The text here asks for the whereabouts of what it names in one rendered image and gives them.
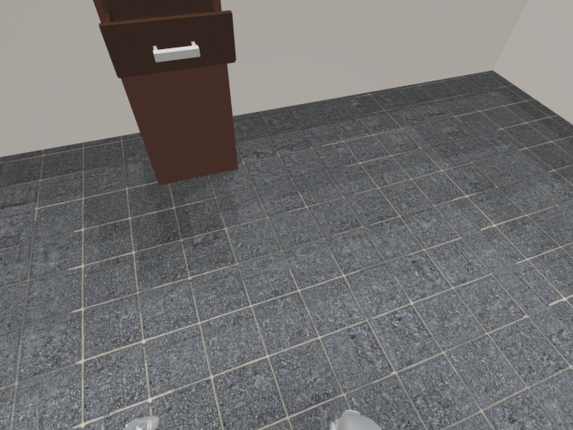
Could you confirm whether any handle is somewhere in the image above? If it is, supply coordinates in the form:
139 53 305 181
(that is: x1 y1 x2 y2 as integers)
153 41 201 63

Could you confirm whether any cabinet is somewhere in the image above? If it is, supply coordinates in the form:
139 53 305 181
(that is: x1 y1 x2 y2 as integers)
93 0 238 185

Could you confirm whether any drawer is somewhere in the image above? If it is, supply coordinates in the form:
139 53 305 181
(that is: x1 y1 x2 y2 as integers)
99 0 236 78

